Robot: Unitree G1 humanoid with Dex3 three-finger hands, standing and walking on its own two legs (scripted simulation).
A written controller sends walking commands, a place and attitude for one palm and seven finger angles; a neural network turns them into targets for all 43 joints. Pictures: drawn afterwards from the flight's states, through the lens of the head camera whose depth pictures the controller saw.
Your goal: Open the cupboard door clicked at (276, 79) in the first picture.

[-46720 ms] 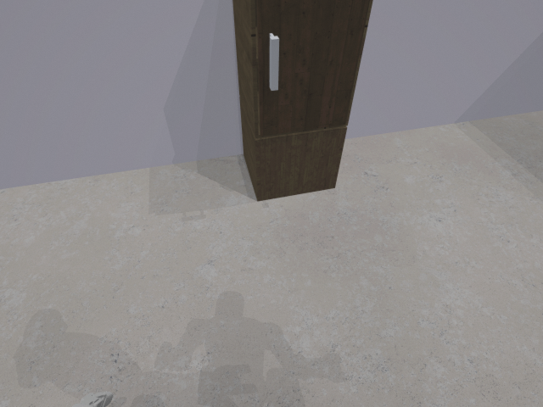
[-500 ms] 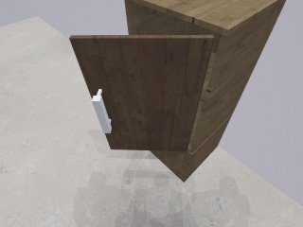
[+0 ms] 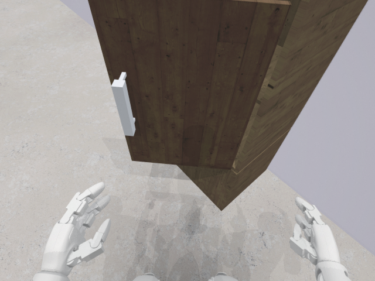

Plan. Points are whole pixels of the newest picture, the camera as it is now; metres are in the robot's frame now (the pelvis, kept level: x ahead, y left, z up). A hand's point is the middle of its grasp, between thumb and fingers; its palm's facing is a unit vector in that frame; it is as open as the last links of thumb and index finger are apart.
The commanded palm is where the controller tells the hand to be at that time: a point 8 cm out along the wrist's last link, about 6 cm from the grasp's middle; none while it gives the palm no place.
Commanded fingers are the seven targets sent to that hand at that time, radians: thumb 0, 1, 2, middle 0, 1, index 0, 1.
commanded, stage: raise the hand with hooked fingers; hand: left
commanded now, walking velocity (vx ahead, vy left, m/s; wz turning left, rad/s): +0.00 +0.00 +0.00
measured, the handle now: (126, 105) +0.54 +0.21 +0.04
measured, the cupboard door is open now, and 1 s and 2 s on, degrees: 44 44 44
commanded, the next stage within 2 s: move the hooked fingers beside the handle in 1.72 s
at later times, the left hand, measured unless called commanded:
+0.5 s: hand (63, 223) +0.21 +0.25 +0.03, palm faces +0.06 -1.00 -0.05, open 11.3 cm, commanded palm +0.19 +0.30 +0.03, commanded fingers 0.00 -0.15 0.45 -0.28 -0.98 -0.28 -0.98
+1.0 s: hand (44, 201) +0.25 +0.30 +0.05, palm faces +0.02 -1.00 -0.06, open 13.8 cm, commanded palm +0.23 +0.35 +0.05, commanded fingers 0.00 -0.50 0.30 -0.30 -1.20 -0.30 -1.20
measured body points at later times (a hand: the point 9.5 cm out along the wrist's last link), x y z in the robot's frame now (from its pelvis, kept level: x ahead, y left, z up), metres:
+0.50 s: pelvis -0.02 +0.03 -0.01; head +0.04 +0.04 +0.43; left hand +0.21 +0.31 +0.04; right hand +0.12 -0.20 -0.10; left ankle +0.00 +0.12 -0.68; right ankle +0.03 -0.09 -0.68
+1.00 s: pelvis -0.01 +0.04 +0.00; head +0.05 +0.05 +0.44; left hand +0.24 +0.35 +0.05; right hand +0.18 -0.19 -0.07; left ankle +0.00 +0.12 -0.68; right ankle +0.03 -0.09 -0.68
